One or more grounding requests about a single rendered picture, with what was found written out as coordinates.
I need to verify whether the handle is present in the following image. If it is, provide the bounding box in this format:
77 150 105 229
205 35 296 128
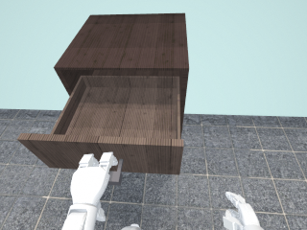
107 158 124 186

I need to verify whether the drawer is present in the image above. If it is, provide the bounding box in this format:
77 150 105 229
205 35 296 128
17 75 184 175

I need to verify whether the cabinet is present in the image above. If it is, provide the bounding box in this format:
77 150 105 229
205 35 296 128
54 12 189 139

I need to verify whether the robot right hand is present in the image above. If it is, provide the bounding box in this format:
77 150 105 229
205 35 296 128
223 192 260 230

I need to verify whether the robot left hand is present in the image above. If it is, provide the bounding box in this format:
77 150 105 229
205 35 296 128
70 151 118 221

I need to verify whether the left robot forearm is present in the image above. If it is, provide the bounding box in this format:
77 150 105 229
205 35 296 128
61 202 98 230

